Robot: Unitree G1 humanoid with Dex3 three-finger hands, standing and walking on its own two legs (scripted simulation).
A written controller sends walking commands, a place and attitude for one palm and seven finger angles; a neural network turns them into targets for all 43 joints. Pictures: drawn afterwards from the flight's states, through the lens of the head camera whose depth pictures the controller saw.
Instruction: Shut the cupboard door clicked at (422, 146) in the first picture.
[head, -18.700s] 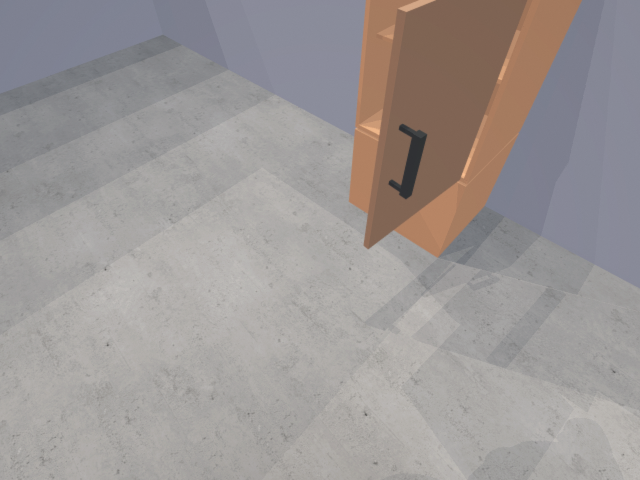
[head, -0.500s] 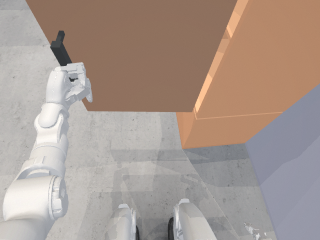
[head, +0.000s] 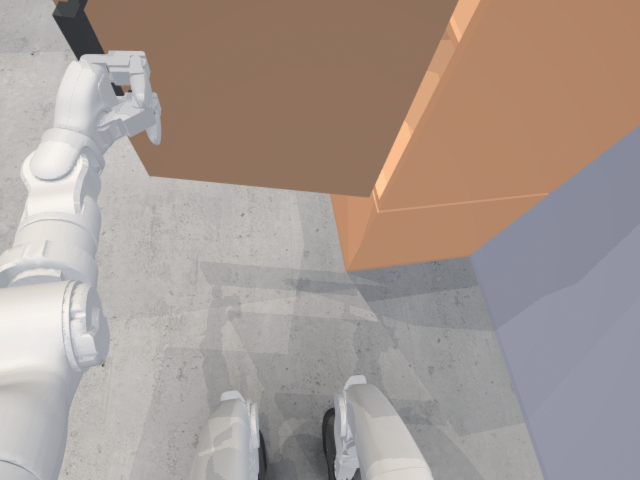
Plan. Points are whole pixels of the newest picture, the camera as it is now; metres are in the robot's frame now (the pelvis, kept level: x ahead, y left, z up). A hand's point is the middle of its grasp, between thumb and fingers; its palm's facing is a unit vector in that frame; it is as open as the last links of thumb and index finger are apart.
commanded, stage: push the door shut along its arc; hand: left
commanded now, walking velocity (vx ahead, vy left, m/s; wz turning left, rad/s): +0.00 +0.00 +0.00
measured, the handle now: (106, 64) +0.60 +0.21 +0.07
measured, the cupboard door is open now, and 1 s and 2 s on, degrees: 77 69 66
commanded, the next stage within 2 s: pull the fist back off the door in 0.84 s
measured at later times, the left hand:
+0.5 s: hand (186, 70) +0.58 +0.12 +0.08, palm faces -0.33 -0.94 -0.03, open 2.9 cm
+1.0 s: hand (199, 52) +0.61 +0.10 +0.08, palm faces -0.31 -0.95 +0.03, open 3.4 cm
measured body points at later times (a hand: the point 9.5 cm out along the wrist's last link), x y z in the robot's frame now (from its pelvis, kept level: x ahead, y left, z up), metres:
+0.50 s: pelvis +0.01 +0.01 -0.01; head +0.19 +0.02 +0.40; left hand +0.60 +0.17 +0.08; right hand -0.04 -0.25 -0.11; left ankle +0.03 +0.10 -0.62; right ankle +0.05 -0.12 -0.62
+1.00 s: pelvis +0.00 +0.00 -0.03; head +0.20 +0.03 +0.37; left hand +0.62 +0.15 +0.08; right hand -0.04 -0.27 -0.11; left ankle +0.03 +0.10 -0.62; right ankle +0.05 -0.12 -0.62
